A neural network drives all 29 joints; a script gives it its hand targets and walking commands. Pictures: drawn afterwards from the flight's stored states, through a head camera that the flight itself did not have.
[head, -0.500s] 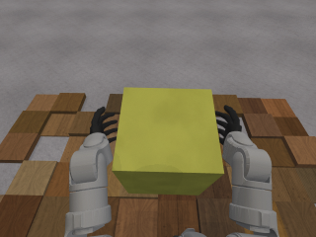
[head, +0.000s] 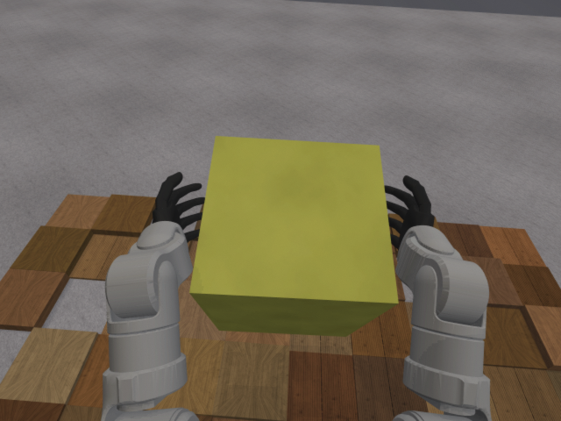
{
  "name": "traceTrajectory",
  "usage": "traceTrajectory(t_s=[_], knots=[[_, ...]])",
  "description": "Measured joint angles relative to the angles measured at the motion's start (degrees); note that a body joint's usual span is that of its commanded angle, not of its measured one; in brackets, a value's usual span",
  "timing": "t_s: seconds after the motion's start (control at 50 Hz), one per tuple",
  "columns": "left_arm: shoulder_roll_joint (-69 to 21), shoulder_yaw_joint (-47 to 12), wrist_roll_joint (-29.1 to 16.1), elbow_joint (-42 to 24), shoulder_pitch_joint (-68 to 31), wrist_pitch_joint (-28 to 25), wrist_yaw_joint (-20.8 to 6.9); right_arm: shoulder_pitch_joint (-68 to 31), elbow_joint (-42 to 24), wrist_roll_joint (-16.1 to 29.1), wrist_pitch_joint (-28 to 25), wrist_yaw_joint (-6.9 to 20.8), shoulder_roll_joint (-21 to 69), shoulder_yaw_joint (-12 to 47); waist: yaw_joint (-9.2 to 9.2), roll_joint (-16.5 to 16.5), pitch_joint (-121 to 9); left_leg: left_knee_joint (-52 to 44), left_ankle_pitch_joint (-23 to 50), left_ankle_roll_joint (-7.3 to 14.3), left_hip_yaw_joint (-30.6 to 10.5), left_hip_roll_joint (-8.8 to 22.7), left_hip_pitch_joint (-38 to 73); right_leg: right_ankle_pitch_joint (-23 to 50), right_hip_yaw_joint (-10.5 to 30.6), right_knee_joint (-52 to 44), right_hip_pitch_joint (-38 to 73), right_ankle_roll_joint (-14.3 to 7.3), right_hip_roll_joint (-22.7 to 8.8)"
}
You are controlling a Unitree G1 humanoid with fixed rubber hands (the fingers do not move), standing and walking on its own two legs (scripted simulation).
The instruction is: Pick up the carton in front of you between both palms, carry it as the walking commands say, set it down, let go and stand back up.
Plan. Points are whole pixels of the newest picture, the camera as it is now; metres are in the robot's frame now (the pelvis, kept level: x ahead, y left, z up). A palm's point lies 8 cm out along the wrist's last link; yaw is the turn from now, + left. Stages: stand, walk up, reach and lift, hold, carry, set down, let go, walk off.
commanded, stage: carry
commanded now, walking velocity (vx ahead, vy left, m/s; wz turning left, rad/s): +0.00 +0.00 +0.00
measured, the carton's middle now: (289, 249) +0.36 +0.01 +0.08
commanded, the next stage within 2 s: none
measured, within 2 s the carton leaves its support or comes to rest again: neither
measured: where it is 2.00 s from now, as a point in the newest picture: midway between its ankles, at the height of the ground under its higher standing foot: (254, 301)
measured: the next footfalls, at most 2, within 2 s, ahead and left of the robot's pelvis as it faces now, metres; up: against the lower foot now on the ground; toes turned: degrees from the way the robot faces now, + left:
left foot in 1.04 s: +0.31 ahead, +0.13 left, +0.00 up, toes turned +5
right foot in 1.56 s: +0.60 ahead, +0.00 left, +0.00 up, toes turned -8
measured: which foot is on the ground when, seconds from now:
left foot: down 0.00-0.74, up 0.76-1.00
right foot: down 0.00-1.00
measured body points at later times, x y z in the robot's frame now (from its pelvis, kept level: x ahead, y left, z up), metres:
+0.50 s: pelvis +0.02 +0.00 +0.00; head +0.01 +0.00 +0.45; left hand +0.36 +0.14 +0.10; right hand +0.36 -0.17 +0.10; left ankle +0.04 +0.08 -0.74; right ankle -0.02 -0.12 -0.73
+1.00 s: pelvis +0.13 +0.02 -0.01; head +0.13 +0.02 +0.44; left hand +0.47 +0.18 +0.12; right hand +0.48 -0.14 +0.12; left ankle +0.23 +0.13 -0.73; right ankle -0.02 -0.11 -0.73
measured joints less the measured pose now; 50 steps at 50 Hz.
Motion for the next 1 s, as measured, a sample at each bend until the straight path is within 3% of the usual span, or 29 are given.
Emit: traceTrajectory(t_s=[0.22, 0.44, 0.48, 0.56, 0.62, 0.7, 0.76, 0.82, 0.9, 1.0], knots=[[-0.7, 3.7, 2.5, 8.3, -5.6, 4.7, -0.3, -5.9, 8.2, -2.5, 5.2, -0.4, -0.4, -3.5, -0.2, 1.1, -4.2, -0.8, -2.2, 0.0, 1.4, -0.3, 2.8, -1.3, 1.4, -1.1, 2.4, 0.6, -0.4], [-3.5, 5.9, 5.1, 12.1, -1.7, 1.2, -2.6, -3.6, 13.8, -5.0, 1.8, 2.1, 1.3, -5.4, -0.65, 1.4, -2.0, -0.5, -2.8, -0.3, 1.4, 0.2, 3.0, -1.2, 1.5, -0.7, 2.4, 0.1, 0.2], [-3.7, 5.4, 5.0, 11.4, -0.7, 0.2, -2.6, -2.7, 13.1, -4.7, 0.9, 2.2, 1.3, -5.0, -0.73, 1.8, -1.6, -0.8, -6.5, -0.7, 0.9, 0.3, 3.4, -1.4, 1.5, -0.1, 2.0, 0.0, 0.5], [-3.5, 4.0, 4.4, 9.3, 0.1, -1.7, -1.8, -1.8, 10.8, -3.4, -0.7, 1.8, 0.7, -3.8, -1.06, 2.4, -1.9, -0.2, -20.7, -2.0, -0.6, 0.4, 3.9, -4.1, 0.9, 4.7, -0.5, -0.3, 1.1], [-2.4, 3.1, 3.1, 7.4, 0.6, -2.2, -0.8, -1.6, 9.2, -2.1, -1.3, 1.0, 0.6, -2.4, -1.47, 1.6, -2.5, 3.8, -21.8, -1.9, -0.4, 0.1, 1.9, -7.2, 1.0, 9.2, -2.5, -1.5, 0.5], [-1.0, 2.7, 1.3, 6.3, 0.7, -1.7, 0.3, -1.5, 7.5, -1.0, -0.4, -0.2, 0.4, -1.1, -1.79, 3.2, -4.3, 7.9, -24.9, -2.0, -1.1, 1.2, 0.0, -8.0, -0.2, 10.3, -3.2, -2.9, 1.3], [-1.6, 2.4, 1.7, 7.8, -1.2, -1.3, 0.8, -1.0, 6.4, -0.4, 0.7, -0.7, -0.9, -1.1, -0.7, 3.5, -5.4, 12.6, -27.0, -2.6, -2.3, 2.1, -1.7, -8.9, -1.0, 9.7, -2.1, -1.6, 2.2], [-2.5, 1.6, 2.1, 8.6, -1.9, -0.7, 0.7, -1.0, 6.4, 0.0, 1.4, -0.9, -1.9, -2.3, 1.44, 1.8, -5.6, 23.4, -34.2, -3.0, -3.7, 1.0, -6.6, -9.6, -0.4, 8.5, -0.7, -2.1, 1.9], [-2.7, 0.6, 0.9, 6.7, -1.3, 0.5, 0.3, -2.0, 6.6, -0.6, 1.4, -0.8, -1.5, -4.3, 3.3, 1.2, -4.1, 26.9, -29.8, -3.2, -4.2, 2.0, -12.9, -8.7, 0.7, 3.2, 3.7, -0.7, 1.0], [-2.3, 0.2, 0.5, 4.0, -2.2, 0.7, 0.6, -3.0, 4.4, -1.0, 0.9, -0.8, -1.3, -4.3, 3.3, 1.4, -2.1, 10.6, -17.6, -4.0, -3.4, 3.4, -12.5, -9.8, 1.1, -1.8, 10.1, 1.6, -0.7]])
